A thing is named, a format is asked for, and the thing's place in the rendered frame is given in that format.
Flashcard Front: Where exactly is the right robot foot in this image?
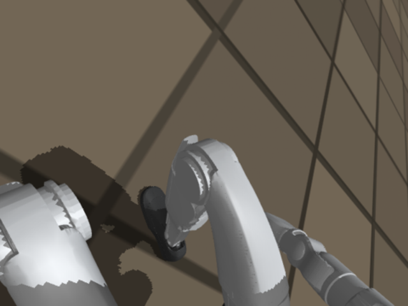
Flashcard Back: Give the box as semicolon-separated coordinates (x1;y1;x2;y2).
140;186;186;262

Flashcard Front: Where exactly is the right robot arm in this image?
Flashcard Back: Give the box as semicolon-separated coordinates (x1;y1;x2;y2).
279;228;394;306

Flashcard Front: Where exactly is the right robot hand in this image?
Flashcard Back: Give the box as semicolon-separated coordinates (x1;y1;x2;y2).
265;212;295;250

